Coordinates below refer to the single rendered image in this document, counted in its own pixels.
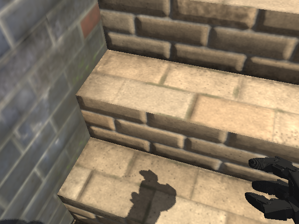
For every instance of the right robot hand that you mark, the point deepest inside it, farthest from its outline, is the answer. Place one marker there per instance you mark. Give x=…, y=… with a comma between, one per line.
x=286, y=206

